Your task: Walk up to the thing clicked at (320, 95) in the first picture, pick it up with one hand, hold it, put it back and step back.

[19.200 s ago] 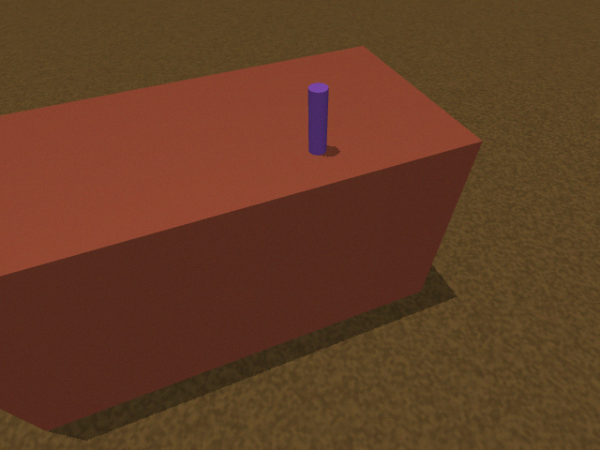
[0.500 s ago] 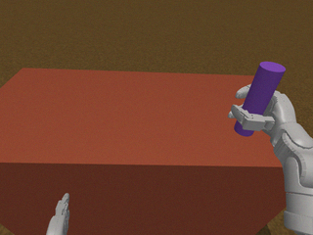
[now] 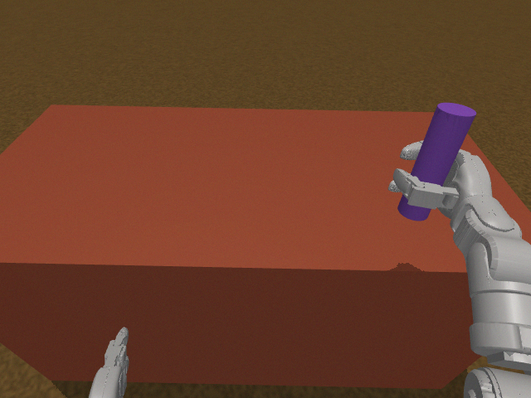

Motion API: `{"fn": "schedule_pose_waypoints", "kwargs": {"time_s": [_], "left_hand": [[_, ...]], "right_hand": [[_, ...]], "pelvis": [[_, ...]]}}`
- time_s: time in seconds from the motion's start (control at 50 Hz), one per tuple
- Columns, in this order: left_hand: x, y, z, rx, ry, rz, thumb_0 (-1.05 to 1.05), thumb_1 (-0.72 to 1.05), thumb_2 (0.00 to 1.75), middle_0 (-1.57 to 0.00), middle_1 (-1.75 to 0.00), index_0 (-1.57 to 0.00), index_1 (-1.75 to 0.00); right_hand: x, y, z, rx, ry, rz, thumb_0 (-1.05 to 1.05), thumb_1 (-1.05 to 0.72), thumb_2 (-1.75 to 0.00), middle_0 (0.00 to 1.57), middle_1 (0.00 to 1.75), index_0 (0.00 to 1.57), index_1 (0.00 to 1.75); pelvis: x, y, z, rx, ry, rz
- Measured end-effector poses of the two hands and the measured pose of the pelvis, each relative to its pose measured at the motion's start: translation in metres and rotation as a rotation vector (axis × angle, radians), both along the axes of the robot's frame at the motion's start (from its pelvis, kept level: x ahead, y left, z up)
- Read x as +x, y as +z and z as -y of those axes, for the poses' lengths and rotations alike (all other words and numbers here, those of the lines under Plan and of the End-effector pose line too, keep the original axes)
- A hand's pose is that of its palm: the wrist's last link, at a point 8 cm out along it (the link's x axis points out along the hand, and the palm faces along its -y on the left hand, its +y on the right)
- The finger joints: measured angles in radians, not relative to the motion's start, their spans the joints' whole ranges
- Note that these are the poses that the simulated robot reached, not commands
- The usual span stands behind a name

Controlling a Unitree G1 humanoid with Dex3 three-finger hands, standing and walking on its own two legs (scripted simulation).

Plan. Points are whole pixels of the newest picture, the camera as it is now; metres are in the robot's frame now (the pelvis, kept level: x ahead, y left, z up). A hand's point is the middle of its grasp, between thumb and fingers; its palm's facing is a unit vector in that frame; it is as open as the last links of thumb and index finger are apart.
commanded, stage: crouch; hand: right
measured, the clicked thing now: (432, 166) +0.39 -0.19 +0.20
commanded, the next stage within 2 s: lower in 0.98 s
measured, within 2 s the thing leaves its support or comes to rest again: neither
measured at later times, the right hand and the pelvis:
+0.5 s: hand (397, 179) +0.46 -0.18 +0.12, palm faces +0.07 +1.00 +0.01, open 5.8 cm; pelvis +0.00 +0.00 -0.01, yaw +2 degrees
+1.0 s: hand (386, 183) +0.49 -0.18 +0.09, palm faces +0.04 +1.00 +0.01, open 5.8 cm; pelvis +0.01 -0.01 -0.02, yaw +2 degrees
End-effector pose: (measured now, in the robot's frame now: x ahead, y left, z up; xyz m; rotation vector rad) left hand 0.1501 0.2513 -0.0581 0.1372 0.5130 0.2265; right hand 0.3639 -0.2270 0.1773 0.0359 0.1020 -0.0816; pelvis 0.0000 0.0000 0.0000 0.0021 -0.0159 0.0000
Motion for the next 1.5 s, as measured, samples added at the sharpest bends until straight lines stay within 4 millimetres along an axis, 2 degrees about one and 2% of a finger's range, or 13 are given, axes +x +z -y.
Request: {"fn": "schedule_pose_waypoints", "kwargs": {"time_s": [0.1,0.16,0.3,0.42,0.54,0.8,0.94,1.16,1.4,1.5], "left_hand": [[-0.027,-0.015,-0.011,0.028,0.032,-0.100,-0.01,-0.55,0.07,-0.06,-0.05,-0.05,-0.06],[-0.036,-0.020,-0.014,0.041,0.050,-0.139,-0.01,-0.55,0.07,-0.06,-0.05,-0.05,-0.06],[-0.027,-0.014,-0.007,0.047,0.059,-0.116,-0.01,-0.56,0.07,-0.06,-0.05,-0.04,-0.06],[-0.018,-0.006,-0.003,0.055,0.055,-0.085,-0.01,-0.55,0.07,-0.06,-0.05,-0.05,-0.06],[-0.019,-0.010,0.002,0.050,0.045,-0.133,-0.01,-0.55,0.07,-0.06,-0.05,-0.05,-0.06],[-0.012,-0.005,-0.001,0.082,0.059,-0.135,-0.01,-0.54,0.06,-0.06,-0.05,-0.05,-0.05],[-0.016,-0.007,0.006,0.073,0.046,-0.147,-0.01,-0.54,0.05,-0.06,-0.05,-0.05,-0.05],[-0.016,-0.006,0.003,0.100,0.058,-0.147,-0.01,-0.54,0.06,-0.06,-0.05,-0.05,-0.05],[-0.017,-0.008,0.002,0.128,0.042,-0.149,-0.01,-0.54,0.06,-0.06,-0.05,-0.05,-0.06],[-0.020,-0.016,-0.001,0.138,0.045,-0.176,-0.01,-0.54,0.06,-0.06,-0.05,-0.05,-0.06]], "right_hand": [[0.024,-0.018,0.002,-0.024,-0.015,0.002,0.00,-0.12,-1.13,0.99,1.10,0.96,1.12],[0.037,-0.027,0.001,-0.034,-0.009,0.009,0.00,-0.12,-1.13,0.99,1.09,0.96,1.12],[0.058,-0.043,-0.003,-0.015,0.022,0.011,0.00,-0.12,-1.13,0.99,1.09,0.96,1.11],[0.068,-0.049,0.004,-0.013,0.008,0.041,0.00,-0.12,-1.14,1.00,1.08,0.97,1.11],[0.076,-0.063,0.011,-0.031,0.022,0.038,0.00,-0.12,-1.14,0.99,1.08,0.97,1.11],[0.095,-0.077,0.005,-0.005,0.045,0.044,0.00,-0.13,-1.12,0.99,1.09,0.96,1.12],[0.100,-0.089,0.008,-0.020,0.042,0.034,0.00,-0.13,-1.12,0.99,1.09,0.96,1.12],[0.112,-0.092,0.006,-0.014,0.043,0.049,0.00,-0.13,-1.13,0.99,1.09,0.96,1.12],[0.117,-0.132,0.006,-0.009,0.045,0.019,0.00,-0.12,-1.13,0.99,1.08,0.96,1.11],[0.119,-0.143,0.006,-0.002,0.031,0.024,0.00,-0.12,-1.13,0.99,1.08,0.96,1.11]], "pelvis": [[-0.005,-0.003,0.000,0.001,0.011,-0.036],[-0.007,-0.005,0.001,0.002,0.019,-0.057],[-0.004,-0.007,0.002,0.000,0.028,-0.094],[0.001,-0.008,0.002,0.001,0.031,-0.114],[0.006,-0.010,0.004,0.003,0.030,-0.143],[0.011,-0.015,0.008,0.010,0.036,-0.178],[0.010,-0.019,0.009,0.010,0.038,-0.200],[0.012,-0.024,0.013,0.013,0.040,-0.225],[0.010,-0.036,0.012,0.013,0.039,-0.279],[0.009,-0.042,0.011,0.016,0.037,-0.305]]}}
